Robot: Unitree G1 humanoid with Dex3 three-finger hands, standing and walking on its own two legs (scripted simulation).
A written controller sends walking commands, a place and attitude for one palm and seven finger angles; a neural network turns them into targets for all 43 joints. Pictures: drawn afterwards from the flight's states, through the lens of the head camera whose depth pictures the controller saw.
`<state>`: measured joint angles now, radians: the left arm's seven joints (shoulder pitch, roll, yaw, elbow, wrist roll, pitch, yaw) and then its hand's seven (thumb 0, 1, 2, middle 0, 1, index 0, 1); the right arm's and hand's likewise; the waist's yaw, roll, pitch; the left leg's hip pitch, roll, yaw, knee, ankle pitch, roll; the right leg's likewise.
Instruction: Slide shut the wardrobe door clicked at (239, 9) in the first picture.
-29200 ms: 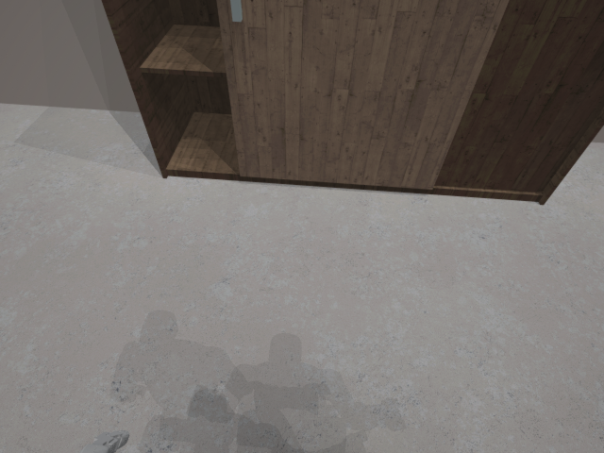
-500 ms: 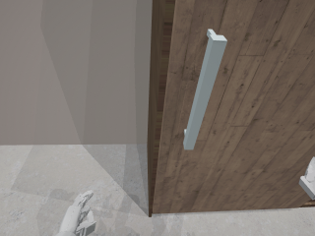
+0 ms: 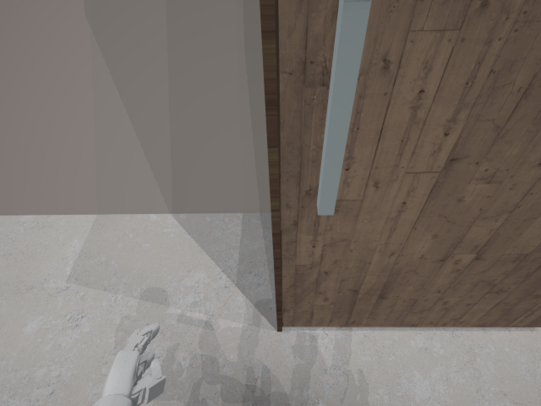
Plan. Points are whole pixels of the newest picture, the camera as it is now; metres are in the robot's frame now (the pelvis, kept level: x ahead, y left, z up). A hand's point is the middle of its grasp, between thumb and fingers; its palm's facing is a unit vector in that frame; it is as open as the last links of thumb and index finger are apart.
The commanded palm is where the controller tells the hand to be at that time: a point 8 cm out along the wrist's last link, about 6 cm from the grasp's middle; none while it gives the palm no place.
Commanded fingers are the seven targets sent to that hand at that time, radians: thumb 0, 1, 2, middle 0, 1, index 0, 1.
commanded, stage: step back with the hand held close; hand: right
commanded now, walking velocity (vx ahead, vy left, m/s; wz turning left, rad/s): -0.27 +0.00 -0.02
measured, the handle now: (334, 121) +0.46 -0.08 +0.19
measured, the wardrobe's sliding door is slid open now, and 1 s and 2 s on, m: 0.00 0.00 0.00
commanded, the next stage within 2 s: stop stepping back and stand still in 0.74 s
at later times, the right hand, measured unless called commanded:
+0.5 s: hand out of the picture +0.16 -0.27 +0.17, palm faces +0.39 +0.81 -0.44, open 7.5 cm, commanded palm +0.09 -0.31 +0.19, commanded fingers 0.00 -0.90 -0.90 0.20 0.30 0.20 0.30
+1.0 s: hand out of the picture +0.01 -0.28 +0.19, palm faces +0.40 +0.80 -0.44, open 7.5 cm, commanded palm -0.05 -0.32 +0.19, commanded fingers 0.00 -0.90 -0.90 0.20 0.30 0.20 0.30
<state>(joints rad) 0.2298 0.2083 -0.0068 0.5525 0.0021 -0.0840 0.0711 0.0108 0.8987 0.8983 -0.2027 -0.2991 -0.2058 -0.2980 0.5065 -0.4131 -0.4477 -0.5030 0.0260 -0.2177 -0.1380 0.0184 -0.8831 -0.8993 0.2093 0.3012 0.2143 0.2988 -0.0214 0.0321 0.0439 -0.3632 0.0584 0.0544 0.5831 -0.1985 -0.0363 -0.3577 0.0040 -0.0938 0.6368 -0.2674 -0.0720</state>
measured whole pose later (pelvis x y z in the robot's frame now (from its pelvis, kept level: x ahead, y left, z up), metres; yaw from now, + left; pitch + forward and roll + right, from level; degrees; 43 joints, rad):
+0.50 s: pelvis -0.06 -0.01 +0.00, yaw +1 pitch +1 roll +3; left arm 0.13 0.18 -0.02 0.61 0.03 -0.13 0.05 0.01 0.90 0.90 -0.21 -0.30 -0.21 -0.30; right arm 0.48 -0.42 -0.43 -0.53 0.04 -0.28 -0.11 0.02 -0.89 -0.90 0.20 0.30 0.21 0.30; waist -0.04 0.02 0.07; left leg -0.27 -0.04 -0.02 0.52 -0.27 -0.02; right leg -0.45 -0.02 -0.09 0.53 -0.11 -0.08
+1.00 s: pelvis -0.18 -0.02 +0.01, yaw -1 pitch +0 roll +2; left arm 0.27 0.15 -0.02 0.60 0.01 -0.16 0.05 0.01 0.90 0.90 -0.20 -0.30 -0.21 -0.30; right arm 0.59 -0.44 -0.45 -0.59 0.04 -0.23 -0.15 0.02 -0.88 -0.90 0.21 0.30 0.21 0.30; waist 0.01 0.05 0.01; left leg -0.31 -0.04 0.03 0.63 -0.40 -0.02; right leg -0.35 -0.03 -0.01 0.52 -0.18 -0.02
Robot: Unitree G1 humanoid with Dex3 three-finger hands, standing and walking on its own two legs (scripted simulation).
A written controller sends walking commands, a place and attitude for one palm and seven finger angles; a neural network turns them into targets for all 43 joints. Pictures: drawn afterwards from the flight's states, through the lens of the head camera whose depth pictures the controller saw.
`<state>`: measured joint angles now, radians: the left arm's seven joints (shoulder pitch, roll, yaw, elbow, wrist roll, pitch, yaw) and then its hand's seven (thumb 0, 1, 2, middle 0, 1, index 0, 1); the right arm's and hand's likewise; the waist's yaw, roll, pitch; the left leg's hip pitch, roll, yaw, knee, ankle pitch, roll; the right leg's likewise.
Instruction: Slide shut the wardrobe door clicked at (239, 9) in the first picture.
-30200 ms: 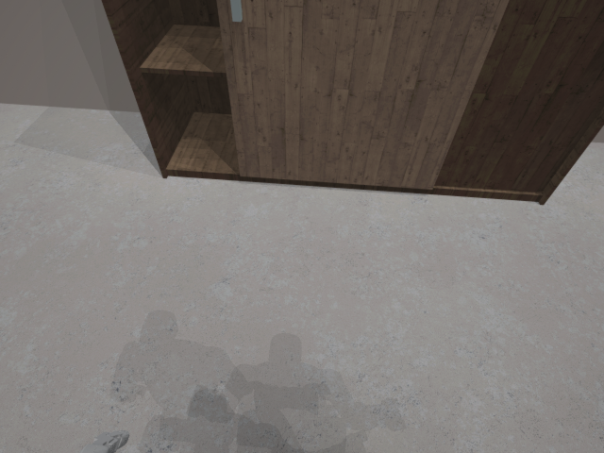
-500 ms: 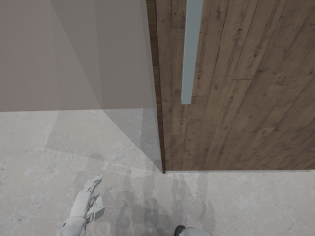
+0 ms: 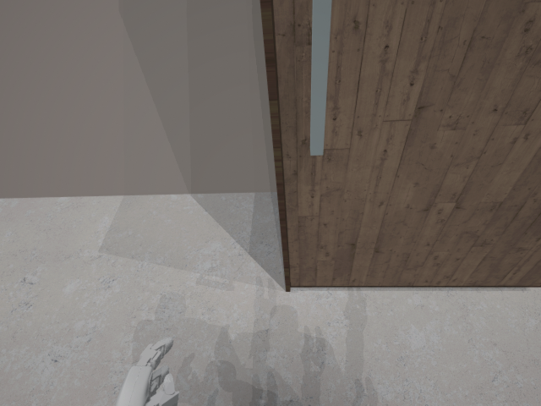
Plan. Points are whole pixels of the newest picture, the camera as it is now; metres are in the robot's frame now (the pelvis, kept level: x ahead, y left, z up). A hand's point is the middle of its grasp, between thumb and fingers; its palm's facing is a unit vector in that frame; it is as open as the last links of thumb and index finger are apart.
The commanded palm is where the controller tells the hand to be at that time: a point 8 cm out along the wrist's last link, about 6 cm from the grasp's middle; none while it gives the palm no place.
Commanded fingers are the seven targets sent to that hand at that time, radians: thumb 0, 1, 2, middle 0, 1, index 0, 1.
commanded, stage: stop stepping back and stand still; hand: right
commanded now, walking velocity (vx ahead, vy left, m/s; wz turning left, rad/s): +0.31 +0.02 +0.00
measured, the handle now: (318, 72) +0.64 -0.05 +0.18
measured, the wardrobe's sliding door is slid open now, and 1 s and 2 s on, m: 0.00 0.00 0.00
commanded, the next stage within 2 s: let the arm hang, fingers relaxed in 0.54 s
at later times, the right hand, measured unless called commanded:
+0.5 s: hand out of the picture +0.13 -0.27 +0.17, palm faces +0.43 +0.79 -0.44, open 7.4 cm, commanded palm +0.08 -0.31 +0.18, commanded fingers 0.00 -0.90 -0.90 0.20 0.30 0.20 0.30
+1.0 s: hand out of the picture -0.03 -0.20 -0.19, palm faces +0.10 +0.98 -0.16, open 6.9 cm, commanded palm none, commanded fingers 0.00 -0.90 -0.90 0.20 0.30 0.20 0.30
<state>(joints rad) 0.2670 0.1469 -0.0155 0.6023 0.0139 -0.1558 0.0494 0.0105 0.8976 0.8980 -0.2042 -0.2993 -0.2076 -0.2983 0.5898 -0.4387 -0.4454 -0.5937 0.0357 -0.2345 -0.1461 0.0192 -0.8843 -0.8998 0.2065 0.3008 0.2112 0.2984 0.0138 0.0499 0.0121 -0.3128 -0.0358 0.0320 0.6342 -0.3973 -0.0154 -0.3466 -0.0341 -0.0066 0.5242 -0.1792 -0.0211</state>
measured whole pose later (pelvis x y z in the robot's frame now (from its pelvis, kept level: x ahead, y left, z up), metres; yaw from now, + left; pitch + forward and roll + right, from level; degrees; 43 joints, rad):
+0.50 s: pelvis -0.06 -0.01 -0.01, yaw +1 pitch -1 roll +2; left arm 0.32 0.18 -0.02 0.63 0.02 -0.10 0.06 0.01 0.90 0.90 -0.21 -0.30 -0.21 -0.30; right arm 0.53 -0.45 -0.43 -0.50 0.01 -0.20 -0.14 0.02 -0.88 -0.90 0.21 0.30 0.21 0.30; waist 0.00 0.02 -0.06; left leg -0.23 -0.02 0.08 0.51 -0.26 0.06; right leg -0.39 -0.02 0.01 0.78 -0.36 -0.02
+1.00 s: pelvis -0.07 -0.02 -0.02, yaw -5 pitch +0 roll +3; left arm 0.32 0.20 0.01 0.90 0.03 0.04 0.01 0.01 0.90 0.90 -0.20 -0.30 -0.21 -0.30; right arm 0.30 -0.19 -0.04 0.86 -0.03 0.06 -0.02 -0.04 -1.00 -0.90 0.21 0.30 0.21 0.30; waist 0.02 0.02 0.02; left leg -0.36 -0.02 0.01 0.63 -0.27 -0.02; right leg -0.36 0.02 0.03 0.73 -0.35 -0.04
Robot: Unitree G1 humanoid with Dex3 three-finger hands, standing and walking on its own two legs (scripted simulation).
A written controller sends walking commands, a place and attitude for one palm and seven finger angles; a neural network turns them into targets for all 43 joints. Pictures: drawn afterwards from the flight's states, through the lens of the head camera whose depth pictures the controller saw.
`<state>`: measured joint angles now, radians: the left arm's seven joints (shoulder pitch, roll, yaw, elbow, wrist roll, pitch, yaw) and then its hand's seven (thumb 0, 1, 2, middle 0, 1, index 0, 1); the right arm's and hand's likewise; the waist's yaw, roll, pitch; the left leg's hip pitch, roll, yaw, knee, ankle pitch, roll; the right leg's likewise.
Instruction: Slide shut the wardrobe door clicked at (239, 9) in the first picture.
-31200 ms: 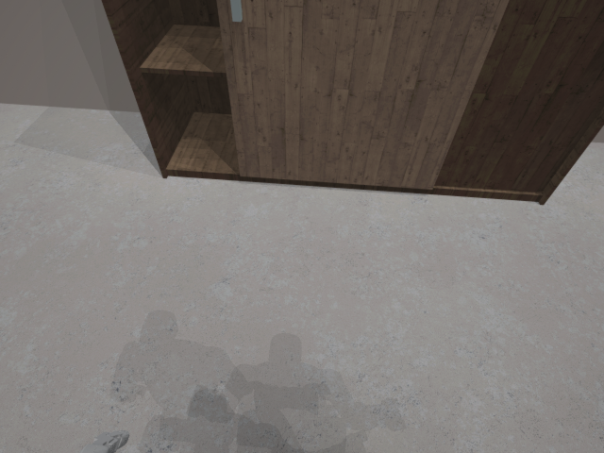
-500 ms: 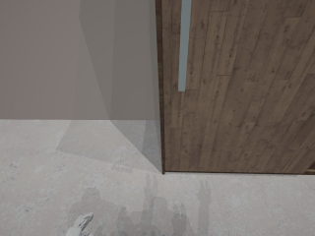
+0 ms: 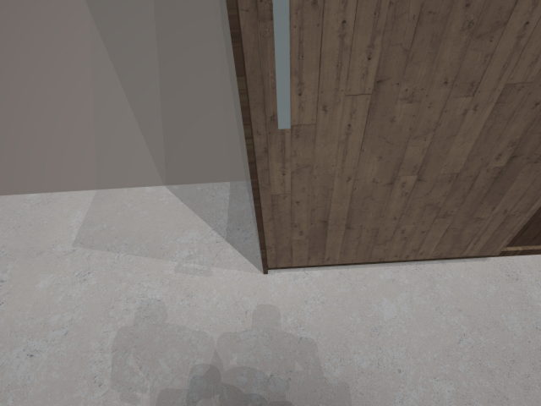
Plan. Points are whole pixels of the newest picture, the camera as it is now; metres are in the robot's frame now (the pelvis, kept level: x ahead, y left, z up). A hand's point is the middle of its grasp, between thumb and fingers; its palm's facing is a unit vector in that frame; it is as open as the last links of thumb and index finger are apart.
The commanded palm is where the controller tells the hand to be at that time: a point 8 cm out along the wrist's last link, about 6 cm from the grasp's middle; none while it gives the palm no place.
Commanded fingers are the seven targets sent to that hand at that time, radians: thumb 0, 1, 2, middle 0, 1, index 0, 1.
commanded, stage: let the arm hang, fingers relaxed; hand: right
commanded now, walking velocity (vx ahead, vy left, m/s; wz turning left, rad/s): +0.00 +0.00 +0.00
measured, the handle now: (281, 46) +0.71 +0.03 +0.20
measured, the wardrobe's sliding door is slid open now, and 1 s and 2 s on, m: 0.00 0.00 0.00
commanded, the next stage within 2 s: look to check the result in 0.74 s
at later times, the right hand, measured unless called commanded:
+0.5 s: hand out of the picture +0.02 -0.17 -0.15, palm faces -0.02 +0.98 -0.18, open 7.3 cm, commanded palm none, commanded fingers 0.00 -0.90 -0.90 0.20 0.30 0.20 0.30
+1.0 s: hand out of the picture +0.01 -0.15 -0.15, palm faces -0.02 +0.99 -0.17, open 7.4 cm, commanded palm none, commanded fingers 0.00 -0.90 -0.90 0.20 0.30 0.20 0.30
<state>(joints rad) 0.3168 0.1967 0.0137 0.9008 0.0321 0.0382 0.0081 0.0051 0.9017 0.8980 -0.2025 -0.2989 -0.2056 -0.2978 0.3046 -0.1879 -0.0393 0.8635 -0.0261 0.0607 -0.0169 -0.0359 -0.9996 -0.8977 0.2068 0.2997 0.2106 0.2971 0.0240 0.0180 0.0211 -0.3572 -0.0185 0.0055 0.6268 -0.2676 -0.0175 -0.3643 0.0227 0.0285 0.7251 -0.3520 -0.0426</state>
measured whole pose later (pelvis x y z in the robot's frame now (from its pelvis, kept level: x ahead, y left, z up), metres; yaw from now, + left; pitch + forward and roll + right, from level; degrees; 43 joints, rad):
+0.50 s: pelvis +0.01 -0.01 +0.02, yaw +2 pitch -1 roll +0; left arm 0.29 0.13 0.00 1.11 0.02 0.00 0.04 0.02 0.92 0.90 -0.20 -0.30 -0.21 -0.30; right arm 0.25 -0.14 0.00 1.13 -0.02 0.01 -0.03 0.01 -0.92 -0.90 0.20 0.30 0.20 0.30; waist 0.01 0.00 0.03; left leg -0.19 0.04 -0.05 0.42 -0.21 -0.05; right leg -0.18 0.07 -0.02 0.42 -0.22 -0.08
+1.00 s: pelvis +0.02 +0.01 +0.02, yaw +2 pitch -1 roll +0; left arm 0.29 0.12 0.00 1.13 0.02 0.00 0.04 0.00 0.90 0.90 -0.20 -0.30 -0.20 -0.30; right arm 0.27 -0.13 0.00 1.15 -0.01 0.00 -0.03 0.01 -0.90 -0.90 0.20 0.30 0.20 0.30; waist 0.01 -0.01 0.05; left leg -0.19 0.00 -0.04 0.41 -0.21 -0.02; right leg -0.17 0.04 -0.02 0.42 -0.23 -0.04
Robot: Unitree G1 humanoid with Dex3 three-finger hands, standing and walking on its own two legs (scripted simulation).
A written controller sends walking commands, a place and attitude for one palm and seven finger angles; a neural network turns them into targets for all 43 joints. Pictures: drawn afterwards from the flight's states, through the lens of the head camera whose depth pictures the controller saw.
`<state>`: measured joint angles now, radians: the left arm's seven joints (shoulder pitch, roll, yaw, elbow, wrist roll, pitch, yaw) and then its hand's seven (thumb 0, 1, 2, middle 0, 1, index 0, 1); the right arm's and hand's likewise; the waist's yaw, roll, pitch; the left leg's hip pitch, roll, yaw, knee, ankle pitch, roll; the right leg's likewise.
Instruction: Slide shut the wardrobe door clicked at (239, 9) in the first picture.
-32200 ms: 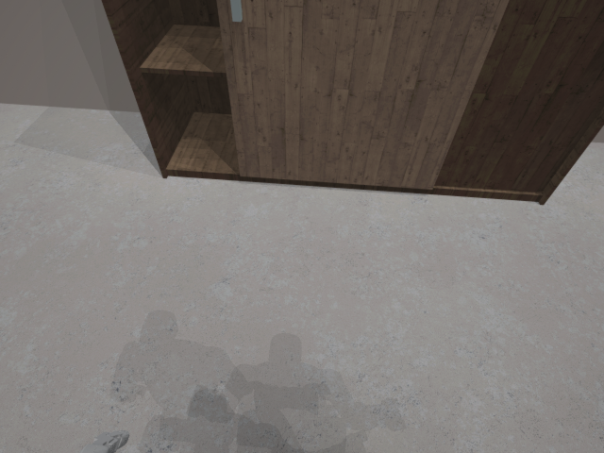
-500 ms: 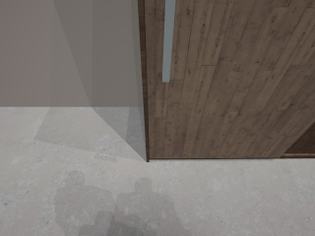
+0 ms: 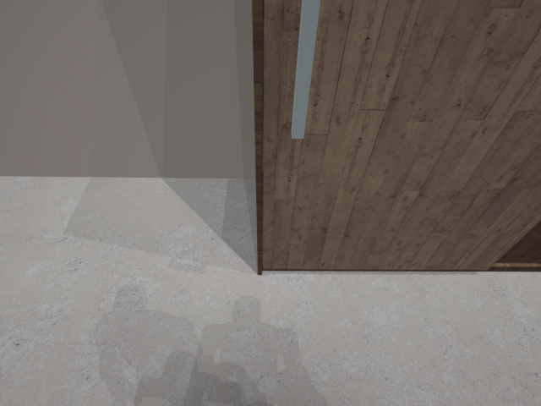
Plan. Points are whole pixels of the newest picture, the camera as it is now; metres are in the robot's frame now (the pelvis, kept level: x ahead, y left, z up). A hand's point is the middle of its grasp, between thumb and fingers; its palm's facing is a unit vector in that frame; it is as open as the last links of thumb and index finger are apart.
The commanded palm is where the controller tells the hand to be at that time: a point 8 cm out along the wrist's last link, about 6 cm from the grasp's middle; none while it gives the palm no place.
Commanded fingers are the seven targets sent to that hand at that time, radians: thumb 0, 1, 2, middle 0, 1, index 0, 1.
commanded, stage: look to check the result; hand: right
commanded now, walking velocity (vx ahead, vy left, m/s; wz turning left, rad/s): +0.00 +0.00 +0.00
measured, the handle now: (303, 57) +0.69 -0.01 +0.17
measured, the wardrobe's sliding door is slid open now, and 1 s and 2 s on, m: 0.00 0.00 0.00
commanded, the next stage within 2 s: stand and wait in 0.32 s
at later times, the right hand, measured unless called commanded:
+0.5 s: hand out of the picture +0.01 -0.16 -0.18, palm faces +0.02 +0.99 -0.17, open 7.4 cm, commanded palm none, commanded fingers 0.00 -0.90 -0.90 0.20 0.30 0.20 0.30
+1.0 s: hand out of the picture +0.01 -0.16 -0.18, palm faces +0.02 +0.98 -0.17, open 7.4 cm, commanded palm none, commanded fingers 0.00 -0.90 -0.90 0.20 0.30 0.20 0.30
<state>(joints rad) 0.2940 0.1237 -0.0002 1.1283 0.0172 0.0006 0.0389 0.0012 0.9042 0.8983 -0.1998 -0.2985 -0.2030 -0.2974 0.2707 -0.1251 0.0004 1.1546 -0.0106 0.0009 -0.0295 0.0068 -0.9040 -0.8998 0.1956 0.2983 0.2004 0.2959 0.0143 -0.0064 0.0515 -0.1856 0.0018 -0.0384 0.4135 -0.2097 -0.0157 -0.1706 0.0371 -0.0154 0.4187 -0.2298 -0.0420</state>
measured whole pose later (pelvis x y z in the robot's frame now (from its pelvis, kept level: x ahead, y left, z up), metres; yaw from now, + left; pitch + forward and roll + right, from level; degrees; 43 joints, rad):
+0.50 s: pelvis +0.01 +0.01 +0.00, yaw +0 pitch -1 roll +0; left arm 0.28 0.12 0.00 1.13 0.02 0.00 0.04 0.00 0.90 0.90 -0.20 -0.30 -0.20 -0.30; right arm 0.26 -0.14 0.00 1.15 -0.01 0.00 -0.03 0.01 -0.91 -0.90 0.20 0.30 0.20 0.30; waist 0.01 0.00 0.05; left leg -0.16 -0.01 -0.03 0.40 -0.22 -0.01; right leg -0.15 0.03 -0.01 0.41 -0.24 -0.03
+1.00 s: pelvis +0.02 +0.01 +0.00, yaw +0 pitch -1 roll +0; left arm 0.28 0.13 0.00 1.14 0.02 -0.01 0.05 0.00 0.90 0.90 -0.20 -0.30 -0.20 -0.30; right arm 0.26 -0.14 -0.01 1.15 -0.01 0.00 -0.03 0.01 -0.91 -0.90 0.20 0.30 0.20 0.30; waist 0.01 0.00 0.05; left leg -0.15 -0.01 -0.03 0.40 -0.22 0.00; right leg -0.13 0.03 -0.01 0.40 -0.25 -0.03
